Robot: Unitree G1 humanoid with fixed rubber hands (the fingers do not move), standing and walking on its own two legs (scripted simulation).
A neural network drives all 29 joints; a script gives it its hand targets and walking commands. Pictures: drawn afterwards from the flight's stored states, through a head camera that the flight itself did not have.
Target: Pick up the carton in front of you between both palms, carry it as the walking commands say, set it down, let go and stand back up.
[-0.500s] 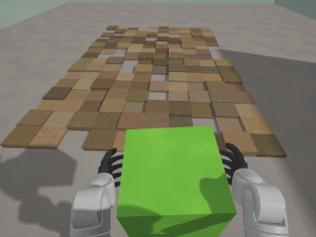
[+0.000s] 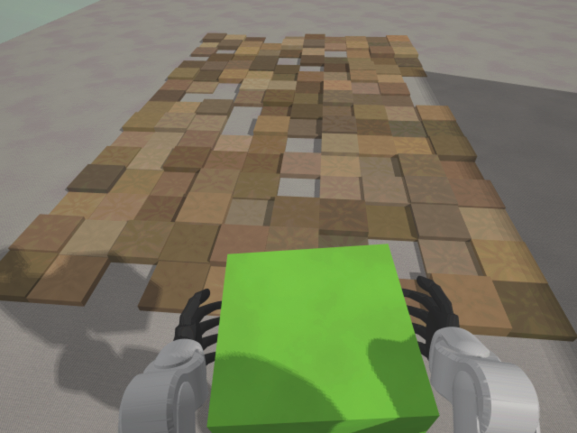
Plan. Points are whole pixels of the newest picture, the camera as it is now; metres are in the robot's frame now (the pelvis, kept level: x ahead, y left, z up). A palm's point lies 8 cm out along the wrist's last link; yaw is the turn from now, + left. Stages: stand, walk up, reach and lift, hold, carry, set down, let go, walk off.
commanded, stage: carry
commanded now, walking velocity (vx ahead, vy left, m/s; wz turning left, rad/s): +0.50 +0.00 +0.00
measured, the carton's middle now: (314, 364) +0.24 +0.00 +0.01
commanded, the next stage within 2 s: none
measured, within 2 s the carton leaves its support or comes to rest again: neither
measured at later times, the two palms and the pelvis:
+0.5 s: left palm (227, 156) +0.61 +0.15 +0.11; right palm (385, 160) +0.57 -0.15 +0.12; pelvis +0.31 +0.04 +0.01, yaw -4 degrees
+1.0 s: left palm (254, 71) +1.01 +0.13 +0.13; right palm (362, 68) +1.03 -0.18 +0.12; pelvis +0.64 -0.03 +0.01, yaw -2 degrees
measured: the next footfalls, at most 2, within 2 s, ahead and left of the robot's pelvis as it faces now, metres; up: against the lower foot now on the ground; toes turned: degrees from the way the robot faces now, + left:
left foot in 0.28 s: +0.34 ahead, +0.11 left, +0.00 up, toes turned +9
right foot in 0.74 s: +0.63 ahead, -0.08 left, +0.00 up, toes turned -10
